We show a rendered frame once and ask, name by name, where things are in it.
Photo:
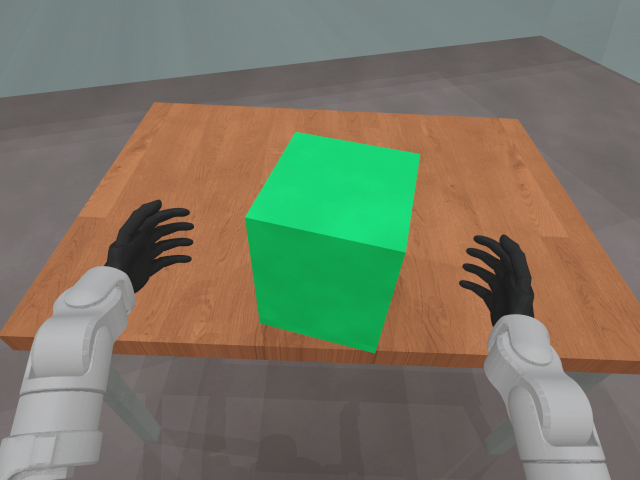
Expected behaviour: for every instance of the robot left forearm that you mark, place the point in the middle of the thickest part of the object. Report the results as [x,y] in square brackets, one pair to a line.
[55,427]

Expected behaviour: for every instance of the table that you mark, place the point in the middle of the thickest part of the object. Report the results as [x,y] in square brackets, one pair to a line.
[476,176]

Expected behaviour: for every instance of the robot right forearm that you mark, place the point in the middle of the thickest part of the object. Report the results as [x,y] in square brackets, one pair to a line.
[551,415]

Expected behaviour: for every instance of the robot right hand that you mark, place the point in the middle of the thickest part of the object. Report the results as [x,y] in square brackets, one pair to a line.
[511,291]

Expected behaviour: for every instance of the robot left hand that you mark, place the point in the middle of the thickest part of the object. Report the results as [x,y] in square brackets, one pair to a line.
[135,248]

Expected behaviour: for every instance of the carton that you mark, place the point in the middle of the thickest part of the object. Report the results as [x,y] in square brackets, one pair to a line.
[327,237]

